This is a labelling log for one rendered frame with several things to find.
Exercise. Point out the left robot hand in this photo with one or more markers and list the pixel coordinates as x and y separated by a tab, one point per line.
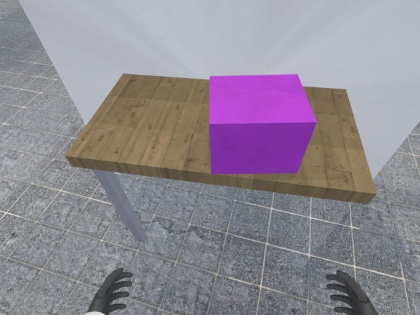
105	295

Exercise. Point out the carton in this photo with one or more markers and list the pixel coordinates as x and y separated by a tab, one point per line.
258	123

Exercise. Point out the right robot hand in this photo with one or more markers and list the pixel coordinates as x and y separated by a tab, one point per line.
358	300

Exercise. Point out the table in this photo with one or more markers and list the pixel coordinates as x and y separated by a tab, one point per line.
158	126

